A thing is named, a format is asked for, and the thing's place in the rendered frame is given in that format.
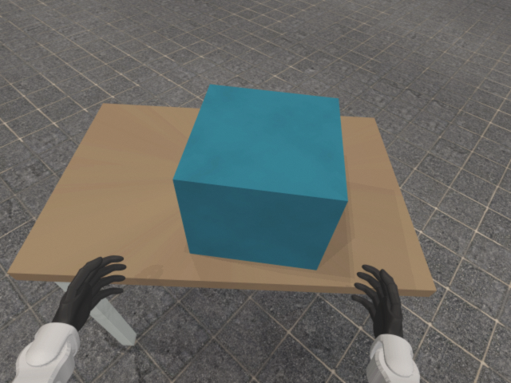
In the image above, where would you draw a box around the right robot forearm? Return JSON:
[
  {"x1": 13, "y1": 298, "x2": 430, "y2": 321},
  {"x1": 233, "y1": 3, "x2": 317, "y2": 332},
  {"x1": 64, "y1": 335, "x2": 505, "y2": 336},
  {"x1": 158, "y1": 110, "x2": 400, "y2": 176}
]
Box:
[{"x1": 366, "y1": 334, "x2": 420, "y2": 383}]

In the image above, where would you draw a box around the robot right hand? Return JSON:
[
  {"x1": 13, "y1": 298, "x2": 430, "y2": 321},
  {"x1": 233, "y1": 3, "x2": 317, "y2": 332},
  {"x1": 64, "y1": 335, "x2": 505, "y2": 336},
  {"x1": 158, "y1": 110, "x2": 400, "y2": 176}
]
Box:
[{"x1": 351, "y1": 265, "x2": 403, "y2": 339}]

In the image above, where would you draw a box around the robot left hand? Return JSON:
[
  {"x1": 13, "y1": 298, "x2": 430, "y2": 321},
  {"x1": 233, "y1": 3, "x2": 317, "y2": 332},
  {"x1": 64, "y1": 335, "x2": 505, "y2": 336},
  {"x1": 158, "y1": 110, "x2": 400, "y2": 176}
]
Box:
[{"x1": 52, "y1": 255, "x2": 126, "y2": 332}]

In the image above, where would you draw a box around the carton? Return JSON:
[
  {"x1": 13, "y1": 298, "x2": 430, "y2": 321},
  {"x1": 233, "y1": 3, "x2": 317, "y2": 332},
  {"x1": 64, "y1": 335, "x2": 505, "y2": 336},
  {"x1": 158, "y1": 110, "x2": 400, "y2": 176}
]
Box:
[{"x1": 172, "y1": 85, "x2": 348, "y2": 270}]

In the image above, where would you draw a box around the table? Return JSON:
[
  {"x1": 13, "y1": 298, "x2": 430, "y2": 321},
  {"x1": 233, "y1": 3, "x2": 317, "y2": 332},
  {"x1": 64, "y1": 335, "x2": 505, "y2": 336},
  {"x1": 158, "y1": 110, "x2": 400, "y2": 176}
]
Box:
[{"x1": 7, "y1": 103, "x2": 437, "y2": 345}]

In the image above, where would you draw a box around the left robot forearm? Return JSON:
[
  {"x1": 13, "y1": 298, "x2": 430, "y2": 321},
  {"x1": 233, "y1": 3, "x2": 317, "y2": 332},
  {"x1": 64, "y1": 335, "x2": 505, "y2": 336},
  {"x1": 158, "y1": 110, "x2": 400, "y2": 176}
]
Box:
[{"x1": 12, "y1": 322, "x2": 80, "y2": 383}]

